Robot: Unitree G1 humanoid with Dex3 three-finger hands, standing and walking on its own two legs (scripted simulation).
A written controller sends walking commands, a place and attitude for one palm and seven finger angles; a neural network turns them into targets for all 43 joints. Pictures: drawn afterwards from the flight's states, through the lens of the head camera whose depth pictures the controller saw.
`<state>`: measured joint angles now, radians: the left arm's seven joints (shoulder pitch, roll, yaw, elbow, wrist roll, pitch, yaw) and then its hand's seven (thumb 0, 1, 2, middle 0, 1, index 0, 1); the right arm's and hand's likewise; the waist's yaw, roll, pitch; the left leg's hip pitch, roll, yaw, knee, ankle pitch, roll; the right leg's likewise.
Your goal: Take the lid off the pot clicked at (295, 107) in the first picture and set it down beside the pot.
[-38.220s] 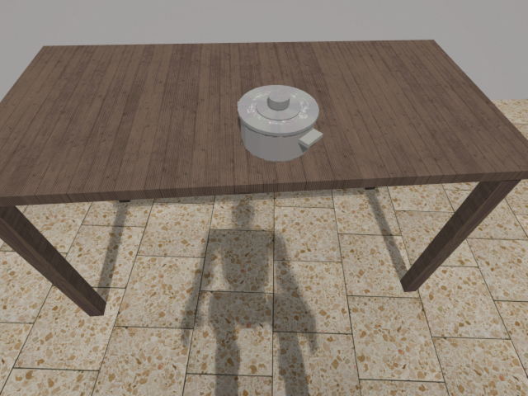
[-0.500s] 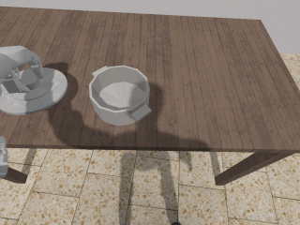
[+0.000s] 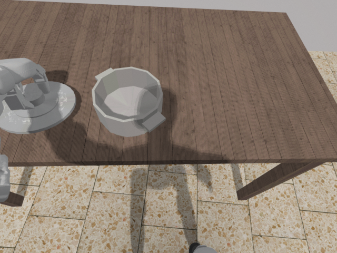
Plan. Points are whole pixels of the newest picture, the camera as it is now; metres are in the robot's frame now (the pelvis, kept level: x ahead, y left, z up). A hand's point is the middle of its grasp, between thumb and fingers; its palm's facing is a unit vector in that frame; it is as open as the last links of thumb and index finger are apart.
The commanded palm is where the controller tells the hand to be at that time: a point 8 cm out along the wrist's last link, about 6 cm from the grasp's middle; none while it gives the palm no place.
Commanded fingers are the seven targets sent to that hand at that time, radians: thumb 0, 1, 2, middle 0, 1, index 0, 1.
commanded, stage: lower the lid onto the table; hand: left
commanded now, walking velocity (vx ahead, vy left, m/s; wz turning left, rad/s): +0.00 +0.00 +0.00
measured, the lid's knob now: (32, 97) +0.49 +0.30 +0.04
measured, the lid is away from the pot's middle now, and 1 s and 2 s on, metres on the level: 0.23 0.24 0.24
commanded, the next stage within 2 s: open the fingers wide in 0.52 s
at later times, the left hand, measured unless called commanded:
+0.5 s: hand (23, 95) +0.49 +0.31 +0.06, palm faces -0.52 -0.09 -0.85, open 8.1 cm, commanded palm +0.53 +0.30 +0.10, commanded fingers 0.00 0.60 1.02 -0.91 -1.10 -0.82 -1.04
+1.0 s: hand (21, 105) +0.46 +0.31 +0.05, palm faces -0.49 -0.07 -0.87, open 8.1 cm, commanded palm +0.50 +0.30 +0.10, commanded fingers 0.00 0.34 0.73 -0.60 -1.04 -0.55 -1.01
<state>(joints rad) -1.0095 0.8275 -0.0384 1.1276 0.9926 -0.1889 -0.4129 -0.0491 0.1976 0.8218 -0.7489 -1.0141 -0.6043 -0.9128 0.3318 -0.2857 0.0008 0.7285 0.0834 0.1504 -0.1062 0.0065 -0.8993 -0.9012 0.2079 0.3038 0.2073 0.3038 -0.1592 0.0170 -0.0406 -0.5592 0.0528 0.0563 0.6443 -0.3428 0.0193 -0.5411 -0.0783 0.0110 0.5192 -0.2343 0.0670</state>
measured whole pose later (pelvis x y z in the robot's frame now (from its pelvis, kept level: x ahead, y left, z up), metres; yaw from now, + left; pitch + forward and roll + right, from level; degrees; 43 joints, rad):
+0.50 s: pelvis +0.00 +0.00 -0.01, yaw +0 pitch +18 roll -3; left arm -1.06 0.86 -0.02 1.18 1.01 -0.19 -0.39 -0.03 0.18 0.80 -0.76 -1.03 -0.61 -0.95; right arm 0.35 -0.28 0.00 0.73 0.07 0.18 -0.10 0.01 -0.90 -0.90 0.21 0.30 0.21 0.30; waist -0.17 0.02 -0.07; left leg -0.67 0.06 0.05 0.73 -0.38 0.02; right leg -0.65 -0.07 0.01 0.59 -0.27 0.06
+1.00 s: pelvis -0.01 +0.00 -0.01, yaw +0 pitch +18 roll -3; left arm -1.00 0.83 -0.01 1.12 1.02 -0.20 -0.36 -0.02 0.26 0.74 -0.70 -1.06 -0.54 -0.97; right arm 0.31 -0.27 0.00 0.69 0.07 0.21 -0.09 0.01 -0.90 -0.90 0.21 0.30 0.21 0.30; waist -0.16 0.02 -0.07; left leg -0.70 0.06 0.04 0.77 -0.38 0.02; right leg -0.68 -0.07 0.01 0.64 -0.27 0.06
